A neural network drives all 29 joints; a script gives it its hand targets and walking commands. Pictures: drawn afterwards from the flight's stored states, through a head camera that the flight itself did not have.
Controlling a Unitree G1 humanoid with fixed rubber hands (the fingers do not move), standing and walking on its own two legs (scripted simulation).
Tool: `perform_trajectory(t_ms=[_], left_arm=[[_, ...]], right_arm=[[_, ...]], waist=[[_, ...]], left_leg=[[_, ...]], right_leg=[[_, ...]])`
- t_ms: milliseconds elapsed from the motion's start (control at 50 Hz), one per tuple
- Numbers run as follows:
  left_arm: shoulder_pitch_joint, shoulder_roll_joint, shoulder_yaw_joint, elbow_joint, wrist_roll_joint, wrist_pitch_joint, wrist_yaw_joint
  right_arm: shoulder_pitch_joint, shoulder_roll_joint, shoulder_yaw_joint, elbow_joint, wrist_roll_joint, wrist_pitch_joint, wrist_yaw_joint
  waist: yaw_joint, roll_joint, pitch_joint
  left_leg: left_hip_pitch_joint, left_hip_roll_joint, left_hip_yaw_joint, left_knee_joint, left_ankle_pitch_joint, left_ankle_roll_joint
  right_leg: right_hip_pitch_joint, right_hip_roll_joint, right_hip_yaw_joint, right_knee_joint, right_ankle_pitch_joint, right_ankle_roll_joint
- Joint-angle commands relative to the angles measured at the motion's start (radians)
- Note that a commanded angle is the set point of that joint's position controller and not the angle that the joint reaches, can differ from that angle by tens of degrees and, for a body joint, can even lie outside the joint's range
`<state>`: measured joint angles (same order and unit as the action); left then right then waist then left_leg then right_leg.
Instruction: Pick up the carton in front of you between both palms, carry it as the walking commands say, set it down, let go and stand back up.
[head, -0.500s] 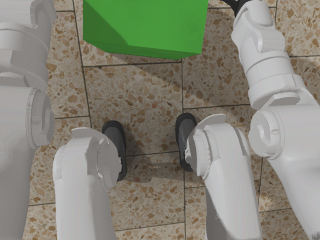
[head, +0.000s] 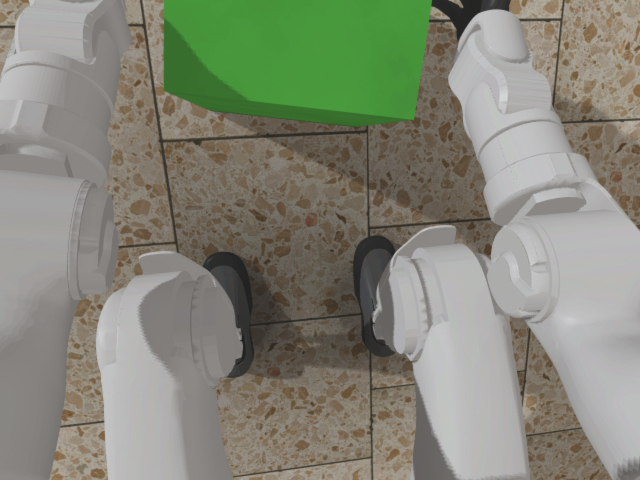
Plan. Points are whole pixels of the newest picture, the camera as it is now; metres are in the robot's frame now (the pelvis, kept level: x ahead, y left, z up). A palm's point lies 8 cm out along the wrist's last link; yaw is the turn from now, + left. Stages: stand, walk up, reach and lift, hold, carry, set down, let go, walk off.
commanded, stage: reach and lift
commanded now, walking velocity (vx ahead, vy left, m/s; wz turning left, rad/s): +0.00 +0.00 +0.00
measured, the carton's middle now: (295, 18) +0.54 +0.00 -0.25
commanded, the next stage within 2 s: none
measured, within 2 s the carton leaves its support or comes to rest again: leaves its support in 0.44 s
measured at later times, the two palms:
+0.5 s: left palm out of the picture +0.56 +0.15 -0.17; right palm out of the picture +0.55 -0.15 -0.15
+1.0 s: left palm out of the picture +0.50 +0.16 +0.04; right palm out of the picture +0.49 -0.14 +0.04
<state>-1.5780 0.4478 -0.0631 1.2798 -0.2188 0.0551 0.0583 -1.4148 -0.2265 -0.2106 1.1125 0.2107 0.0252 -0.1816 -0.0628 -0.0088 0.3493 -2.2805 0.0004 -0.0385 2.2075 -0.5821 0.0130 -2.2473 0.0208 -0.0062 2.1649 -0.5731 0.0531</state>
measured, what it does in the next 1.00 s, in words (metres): rises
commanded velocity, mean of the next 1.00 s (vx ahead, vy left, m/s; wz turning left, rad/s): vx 0.00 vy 0.00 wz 0.00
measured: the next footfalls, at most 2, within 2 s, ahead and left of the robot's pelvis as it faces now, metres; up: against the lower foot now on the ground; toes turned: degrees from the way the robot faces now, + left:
none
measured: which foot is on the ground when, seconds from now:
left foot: down 0.00-1.00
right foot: down 0.00-1.00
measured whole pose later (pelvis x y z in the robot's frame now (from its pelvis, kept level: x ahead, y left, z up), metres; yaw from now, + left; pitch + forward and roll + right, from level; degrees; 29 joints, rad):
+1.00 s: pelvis -0.01 -0.01 +0.10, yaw +4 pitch +43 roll -2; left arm -1.20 0.09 0.42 0.85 0.25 0.37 0.01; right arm -1.07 0.05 -0.60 0.63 -0.22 0.37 -0.06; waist -0.05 0.01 -0.13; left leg -2.10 -0.05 -0.05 1.82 -0.47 -0.02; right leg -2.07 0.05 0.04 1.81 -0.49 0.06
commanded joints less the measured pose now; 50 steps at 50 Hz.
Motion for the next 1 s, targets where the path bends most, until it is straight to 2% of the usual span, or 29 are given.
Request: perform_trajectory(t_ms=[0,80,120,140,180,220,260,320,400,460,500,520,540,600,660,700,760,800,840,920,980], left_arm=[[-0.299,-0.009,-0.042,-0.088,-0.021,-0.020,-0.008],[-0.401,-0.150,-0.087,-0.116,-0.009,-0.017,-0.024],[-0.472,-0.268,-0.091,-0.132,0.025,-0.009,-0.048],[-0.523,-0.481,-0.133,-0.130,0.021,0.008,-0.092],[-0.539,-0.759,-0.108,-0.132,0.058,0.040,-0.166],[-0.490,-0.906,-0.057,-0.144,0.096,0.068,-0.222],[-0.459,-0.972,-0.031,-0.181,0.109,0.084,-0.254],[-0.471,-1.039,-0.048,-0.281,0.092,0.097,-0.263],[-0.517,-1.151,-0.118,-0.465,0.038,0.116,-0.262],[-0.555,-1.228,-0.194,-0.674,0.010,0.142,-0.250],[-0.523,-1.268,-0.211,-0.733,0.021,0.176,-0.240],[-0.487,-1.298,-0.203,-0.723,0.041,0.196,-0.236],[-0.436,-1.322,-0.187,-0.702,0.063,0.215,-0.232],[-0.270,-1.371,-0.109,-0.554,0.139,0.260,-0.236],[-0.206,-1.386,0.001,-0.440,0.216,0.271,-0.256],[-0.207,-1.385,0.055,-0.398,0.251,0.271,-0.268],[-0.221,-1.388,0.104,-0.365,0.292,0.276,-0.281],[-0.223,-1.390,0.129,-0.365,0.314,0.281,-0.282],[-0.218,-1.396,0.138,-0.376,0.328,0.286,-0.280],[-0.196,-1.416,0.124,-0.428,0.331,0.297,-0.271],[-0.171,-1.448,0.083,-0.479,0.316,0.313,-0.270]], right_arm=[[-0.251,-0.025,0.028,-0.091,0.007,-0.015,0.020],[-0.360,0.120,0.077,-0.108,0.026,-0.011,0.038],[-0.392,0.275,0.075,-0.067,0.001,0.004,0.066],[-0.458,0.473,0.114,-0.074,-0.007,0.019,0.110],[-0.584,0.681,0.113,-0.123,-0.052,0.053,0.190],[-0.629,0.787,0.100,-0.164,-0.081,0.086,0.250],[-0.636,0.853,0.104,-0.210,-0.090,0.111,0.288],[-0.610,0.957,0.147,-0.265,-0.062,0.139,0.315],[-0.602,1.101,0.227,-0.375,0.007,0.167,0.320],[-0.584,1.180,0.288,-0.496,0.040,0.205,0.313],[-0.538,1.194,0.295,-0.523,0.017,0.239,0.315],[-0.522,1.184,0.293,-0.519,-0.007,0.255,0.321],[-0.537,1.195,0.306,-0.541,-0.026,0.268,0.322],[-0.566,1.176,0.295,-0.568,-0.094,0.293,0.329],[-0.484,1.176,0.211,-0.452,-0.193,0.310,0.328],[-0.415,1.181,0.144,-0.380,-0.257,0.316,0.326],[-0.380,1.166,0.055,-0.343,-0.327,0.318,0.327],[-0.380,1.171,0.037,-0.346,-0.345,0.323,0.331],[-0.390,1.197,0.057,-0.362,-0.338,0.331,0.341],[-0.404,1.278,0.160,-0.414,-0.285,0.353,0.368],[-0.378,1.312,0.221,-0.445,-0.252,0.373,0.382]], waist=[[-0.042,0.072,-1.084],[-0.026,0.113,-1.097],[-0.014,0.137,-1.097],[-0.029,0.138,-1.086],[-0.021,0.144,-1.039],[-0.001,0.148,-1.006],[0.012,0.134,-1.045],[0.014,0.102,-1.172],[0.013,0.090,-1.506],[0.021,0.138,-1.797],[0.025,0.182,-1.878],[0.023,0.194,-1.862],[0.036,0.194,-1.818],[0.041,0.135,-1.575],[0.010,0.087,-1.365],[-0.018,0.082,-1.308],[-0.047,0.096,-1.295],[-0.038,0.107,-1.320],[-0.017,0.104,-1.371],[0.035,0.065,-1.502],[0.051,0.028,-1.578]], left_leg=[[0.587,-0.028,-0.006,-0.184,0.295,-0.013],[0.632,-0.038,0.002,-0.187,0.256,-0.014],[0.661,-0.046,0.008,-0.181,0.255,-0.018],[0.672,-0.054,0.006,-0.175,0.251,-0.014],[0.645,-0.069,0.023,-0.168,0.232,-0.012],[0.617,-0.084,0.042,-0.164,0.222,-0.008],[0.614,-0.092,0.052,-0.153,0.257,-0.002],[0.652,-0.095,0.061,-0.139,0.337,0.006],[0.790,-0.102,0.089,-0.135,0.480,0.001],[0.950,-0.113,0.100,-0.149,0.606,-0.015],[1.048,-0.121,0.100,-0.173,0.657,-0.023],[1.067,-0.124,0.099,-0.191,0.648,-0.026],[1.046,-0.129,0.102,-0.217,0.613,-0.024],[0.854,-0.141,0.100,-0.308,0.408,-0.012],[0.661,-0.150,0.100,-0.387,0.209,-0.009],[0.617,-0.152,0.102,-0.426,0.160,-0.012],[0.615,-0.157,0.103,-0.477,0.121,-0.014],[0.649,-0.160,0.103,-0.514,0.110,-0.013],[0.701,-0.163,0.104,-0.547,0.118,-0.012],[0.817,-0.165,0.105,-0.599,0.164,-0.006],[0.889,-0.166,0.106,-0.631,0.200,-0.003]], right_leg=[[0.507,0.036,-0.064,-0.145,0.337,0.007],[0.529,0.052,-0.063,-0.142,0.305,0.002],[0.538,0.066,-0.060,-0.136,0.300,-0.002],[0.524,0.078,-0.067,-0.134,0.291,-0.007],[0.480,0.090,-0.079,-0.122,0.255,-0.015],[0.457,0.100,-0.086,-0.116,0.222,-0.013],[0.448,0.114,-0.099,-0.109,0.239,-0.012],[0.495,0.121,-0.105,-0.097,0.329,-0.014],[0.631,0.122,-0.111,-0.095,0.473,-0.012],[0.708,0.132,-0.114,-0.112,0.570,-0.009],[0.665,0.140,-0.121,-0.139,0.557,-0.012],[0.615,0.142,-0.123,-0.158,0.521,-0.015],[0.577,0.144,-0.122,-0.182,0.473,-0.017],[0.518,0.142,-0.109,-0.265,0.309,-0.018],[0.512,0.145,-0.100,-0.355,0.179,-0.023],[0.524,0.146,-0.098,-0.396,0.156,-0.031],[0.546,0.150,-0.095,-0.446,0.134,-0.040],[0.559,0.152,-0.094,-0.476,0.121,-0.041],[0.583,0.153,-0.092,-0.502,0.122,-0.037],[0.656,0.153,-0.090,-0.547,0.144,-0.020],[0.731,0.154,-0.086,-0.583,0.173,-0.008]])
